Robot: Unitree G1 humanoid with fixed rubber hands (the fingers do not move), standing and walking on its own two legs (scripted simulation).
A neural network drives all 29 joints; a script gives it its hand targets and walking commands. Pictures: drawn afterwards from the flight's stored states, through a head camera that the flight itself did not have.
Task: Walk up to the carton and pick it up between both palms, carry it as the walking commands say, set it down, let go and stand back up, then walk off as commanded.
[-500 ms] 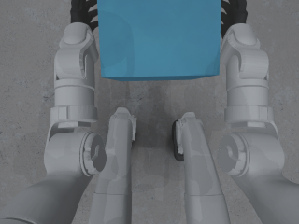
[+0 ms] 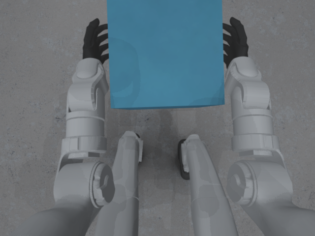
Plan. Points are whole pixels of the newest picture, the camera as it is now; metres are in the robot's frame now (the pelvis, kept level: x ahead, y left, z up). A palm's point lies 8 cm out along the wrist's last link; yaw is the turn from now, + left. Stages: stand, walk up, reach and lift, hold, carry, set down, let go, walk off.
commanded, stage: reach and lift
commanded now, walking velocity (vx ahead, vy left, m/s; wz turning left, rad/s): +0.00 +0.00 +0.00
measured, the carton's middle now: (163, 55) +0.50 +0.02 -0.12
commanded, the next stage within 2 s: none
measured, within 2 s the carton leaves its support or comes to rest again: neither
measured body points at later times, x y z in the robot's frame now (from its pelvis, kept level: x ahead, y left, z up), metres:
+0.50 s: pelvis +0.04 +0.00 +0.06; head +0.21 +0.02 +0.47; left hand +0.45 +0.16 +0.02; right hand +0.46 -0.14 +0.03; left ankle +0.14 +0.14 -0.63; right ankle +0.12 -0.14 -0.63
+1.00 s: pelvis +0.14 +0.00 +0.11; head +0.13 -0.01 +0.56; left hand +0.43 +0.16 +0.11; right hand +0.44 -0.15 +0.11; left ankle +0.14 +0.14 -0.63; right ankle +0.12 -0.14 -0.63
